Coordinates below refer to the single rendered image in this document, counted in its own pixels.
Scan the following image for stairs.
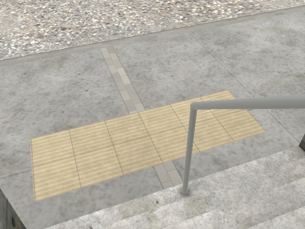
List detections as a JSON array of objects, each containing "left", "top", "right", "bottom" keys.
[{"left": 44, "top": 146, "right": 305, "bottom": 229}]

